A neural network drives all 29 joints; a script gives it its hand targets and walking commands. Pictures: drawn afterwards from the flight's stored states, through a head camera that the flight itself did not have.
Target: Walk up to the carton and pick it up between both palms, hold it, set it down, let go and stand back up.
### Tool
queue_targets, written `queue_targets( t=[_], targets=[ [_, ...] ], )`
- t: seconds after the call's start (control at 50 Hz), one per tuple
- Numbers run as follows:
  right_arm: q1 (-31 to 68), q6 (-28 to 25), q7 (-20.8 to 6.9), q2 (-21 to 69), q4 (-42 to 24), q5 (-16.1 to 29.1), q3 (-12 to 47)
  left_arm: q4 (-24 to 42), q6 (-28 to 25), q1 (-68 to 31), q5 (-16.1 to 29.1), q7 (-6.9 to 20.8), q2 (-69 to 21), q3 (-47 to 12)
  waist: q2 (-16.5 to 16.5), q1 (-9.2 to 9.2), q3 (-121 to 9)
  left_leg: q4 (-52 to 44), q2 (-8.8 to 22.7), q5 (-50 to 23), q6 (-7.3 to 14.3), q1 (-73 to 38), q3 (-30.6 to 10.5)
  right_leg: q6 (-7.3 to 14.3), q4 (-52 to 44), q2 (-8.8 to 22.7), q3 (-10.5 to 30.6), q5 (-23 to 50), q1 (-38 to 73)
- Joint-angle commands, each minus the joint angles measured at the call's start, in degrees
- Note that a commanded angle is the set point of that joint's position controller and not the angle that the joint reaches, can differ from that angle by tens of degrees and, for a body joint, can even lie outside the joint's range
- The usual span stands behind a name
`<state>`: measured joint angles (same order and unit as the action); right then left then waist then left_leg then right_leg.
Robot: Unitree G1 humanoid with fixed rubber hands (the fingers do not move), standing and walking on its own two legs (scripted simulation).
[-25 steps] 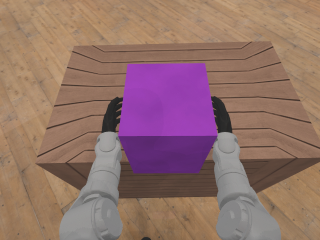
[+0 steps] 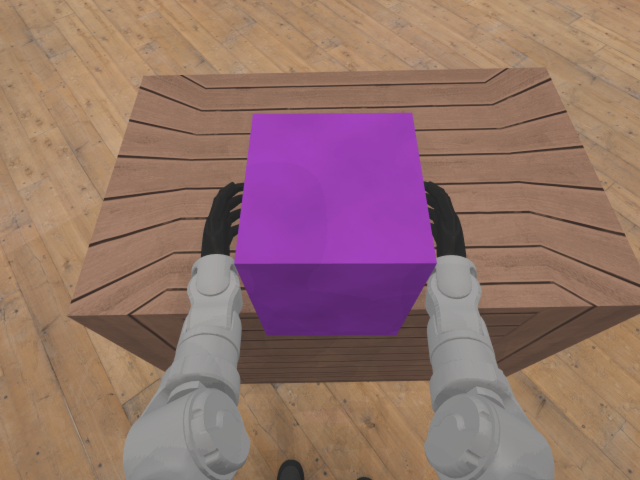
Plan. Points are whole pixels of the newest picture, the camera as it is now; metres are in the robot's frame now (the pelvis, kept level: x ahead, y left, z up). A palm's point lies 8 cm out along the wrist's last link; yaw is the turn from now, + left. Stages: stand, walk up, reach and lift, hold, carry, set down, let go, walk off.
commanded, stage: set down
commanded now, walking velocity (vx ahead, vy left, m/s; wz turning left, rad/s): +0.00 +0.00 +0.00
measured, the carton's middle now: (331, 235) +0.44 +0.00 -0.02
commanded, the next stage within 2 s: none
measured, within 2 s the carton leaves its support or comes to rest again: neither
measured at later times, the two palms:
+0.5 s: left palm (222, 247) +0.41 +0.15 -0.01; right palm (442, 245) +0.41 -0.15 +0.00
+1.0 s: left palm (206, 242) +0.43 +0.17 -0.01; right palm (466, 241) +0.42 -0.18 -0.01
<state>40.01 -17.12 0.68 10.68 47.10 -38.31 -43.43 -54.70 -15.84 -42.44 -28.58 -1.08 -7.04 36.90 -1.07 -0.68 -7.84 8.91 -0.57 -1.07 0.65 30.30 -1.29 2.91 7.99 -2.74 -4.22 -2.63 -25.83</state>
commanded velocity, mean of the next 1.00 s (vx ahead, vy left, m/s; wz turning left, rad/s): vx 0.00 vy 0.00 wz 0.00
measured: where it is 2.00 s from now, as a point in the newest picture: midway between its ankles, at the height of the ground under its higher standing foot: outside the picture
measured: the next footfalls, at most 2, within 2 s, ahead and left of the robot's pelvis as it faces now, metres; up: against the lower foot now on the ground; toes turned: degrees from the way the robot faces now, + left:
none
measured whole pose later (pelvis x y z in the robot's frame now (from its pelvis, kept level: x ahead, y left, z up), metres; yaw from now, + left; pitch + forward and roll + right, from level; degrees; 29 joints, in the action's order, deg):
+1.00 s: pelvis +0.01 +0.01 -0.01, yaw -6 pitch +29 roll -1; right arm 44.0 -19.7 4.6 -9.1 67.7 4.9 -6.9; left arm -67.7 -20.4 -43.6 -1.9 -5.3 5.4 15.4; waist -0.1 -3.7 -16.1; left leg 21.3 0.9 5.5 1.7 44.6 3.5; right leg 1.6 18.1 -3.8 1.2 -6.0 -40.8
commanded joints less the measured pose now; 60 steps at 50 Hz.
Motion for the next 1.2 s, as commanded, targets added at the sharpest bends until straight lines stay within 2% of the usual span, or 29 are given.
queue_targets(
  t=[0.0,0.24,0.26,0.32,0.38,0.42,0.46,0.52,0.58,0.68,0.8,0.92,1.02,1.08,1.18],
  targets=[
    [26.25,-2.08,-4.1,22.42,1.3,-3.33,14.84,1.96,-2.38,-25.21,-2.95,2.52,-18.31,-10.28,1.1,-0.12,-32.26,1.88,0.55,-4.22,-1.13,-14.07,-0.61,-4.23,4.14,2.36,1.36,17.44,18.59],
    [23.47,-1.58,-4.54,20.69,0.65,-3.52,13.38,3.16,-2.06,-21.86,-4.23,2.75,-17.03,-8.72,0.68,-0.51,-29.97,1.65,0.33,-3.96,-1.47,-13.79,-0.66,-4.29,3.69,2.4,1.29,16.08,17.06],
    [23.02,-1.52,-4.55,19.68,0.66,-3.2,13.22,3.65,-2.03,-21.09,-4.09,2.61,-16.35,-8.86,0.62,-0.28,-30.11,1.65,0.21,-3.95,-1.66,-13.9,-0.51,-4.25,3.76,2.3,1.33,15.94,17.13],
    [22.52,-1.19,-3.91,14.14,0.38,-1.02,13.34,3.39,-2.46,-20.16,-2.73,1.55,-10.95,-8.45,0.73,-1.1,-31.92,1.75,0.08,-4.67,-1.76,-13.85,0.24,-4.14,4.23,1.93,1.8,17.21,16.31],
    [23.16,-1.3,-1.83,5.2,0.29,4.58,14.66,2.74,-3.81,-19.62,0.59,-0.65,-2.27,-8.11,1.11,-2.15,-35.39,2.5,-0.12,-5.52,-1.29,-11.85,1.52,-3.9,5.74,1.65,3.01,19.69,16.26],
    [24.52,-1.79,1.2,-3.57,1.05,12.44,16.26,2.63,-4.97,-21.07,5.27,-2.98,6.16,-8.1,1.72,-2.86,-39.8,3.58,-0.11,-6.16,-0.35,-8.98,2.96,-3.65,8.24,1.65,4.85,22.56,17.34],
    [26.92,-2.54,3.83,-5.66,2.35,19.83,20.93,2.17,-6.21,-24.68,10.8,-4.76,9.12,-11.11,1.4,-3.37,-43.98,4.85,0.0,-6.68,0.97,-5.01,3.84,-3.89,11.34,1.99,6.1,26.08,19.45],
    [28.7,-3.47,5.14,-9.56,2.98,24.13,24.34,1.6,-7.66,-25.86,13.3,-5.91,11.61,-12.2,1.25,-3.77,-51.13,7.03,-0.29,-10.06,1.19,-5.22,4.0,-4.73,14.09,1.46,5.97,31.6,20.4],
    [28.95,-4.5,5.68,-12.52,3.37,26.63,25.83,1.27,-8.3,-26.02,13.87,-6.2,12.74,-12.76,1.26,-3.41,-56.75,10.52,-0.51,-16.85,0.24,-9.98,3.58,-5.22,15.13,0.01,5.37,35.48,16.5],
    [27.8,-5.72,5.89,-17.37,4.44,31.1,28.46,1.07,-7.78,-24.02,16.29,-6.08,13.45,-15.5,1.11,-2.56,-59.27,15.48,-0.24,-26.11,-1.97,-18.28,3.0,-5.01,14.6,-2.42,4.63,35.2,7.79],
    [28.11,-6.34,5.4,-22.96,6.86,36.63,31.58,-0.22,-6.86,-22.2,20.69,-5.54,15.39,-18.76,1.2,-2.46,-55.96,18.38,0.49,-30.22,-3.2,-21.33,2.37,-4.62,13.74,-3.26,4.66,31.64,2.24],
    [30.79,-6.24,3.93,-28.26,9.03,43.82,36.51,-3.13,-8.15,-23.03,27.16,-4.34,20.19,-21.87,1.95,-3.15,-53.81,18.7,0.7,-27.16,-2.73,-18.7,2.52,-4.83,14.56,-2.39,5.26,29.03,2.15],
    [33.34,-4.54,2.76,-31.67,6.13,49.89,41.68,0.28,-8.69,-25.43,33.59,-3.55,24.44,-25.67,2.56,-3.71,-57.91,18.09,0.45,-24.74,-2.82,-20.57,2.87,-6.03,14.84,-2.08,4.67,27.14,2.78],
    [34.17,-1.97,2.02,-33.26,4.4,53.32,44.45,3.9,-6.91,-26.4,37.47,-3.25,26.2,-28.3,2.31,-3.75,-58.76,17.94,0.63,-23.46,-3.39,-24.08,2.74,-6.36,13.67,-2.1,4.1,24.37,1.77],
    [36.84,2.71,1.32,-36.04,5.38,56.89,46.31,3.38,-2.87,-29.24,42.66,-2.27,28.86,-32.4,1.6,-2.99,-51.83,17.36,1.29,-15.32,-3.2,-23.73,2.14,-5.78,11.86,-0.91,4.04,15.65,-0.92]
  ],
)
